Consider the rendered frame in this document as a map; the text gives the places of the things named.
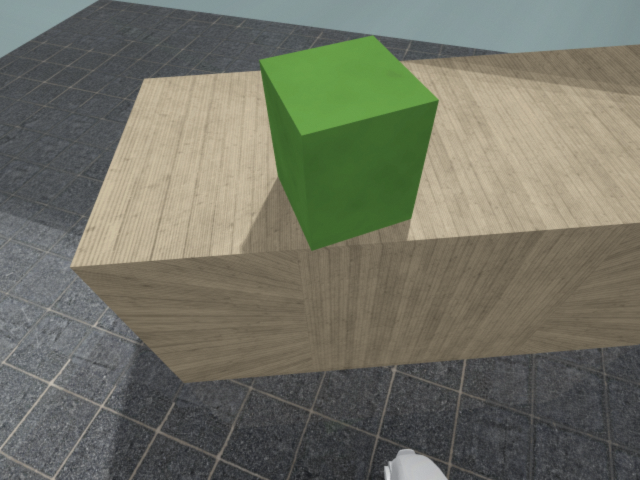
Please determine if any pedestal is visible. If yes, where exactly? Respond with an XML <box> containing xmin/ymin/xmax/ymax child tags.
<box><xmin>70</xmin><ymin>44</ymin><xmax>640</xmax><ymax>383</ymax></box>

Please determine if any carton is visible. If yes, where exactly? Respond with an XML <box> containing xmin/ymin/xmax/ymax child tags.
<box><xmin>259</xmin><ymin>35</ymin><xmax>439</xmax><ymax>251</ymax></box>

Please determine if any robot right thigh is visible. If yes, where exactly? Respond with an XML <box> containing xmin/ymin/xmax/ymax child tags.
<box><xmin>384</xmin><ymin>454</ymin><xmax>448</xmax><ymax>480</ymax></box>

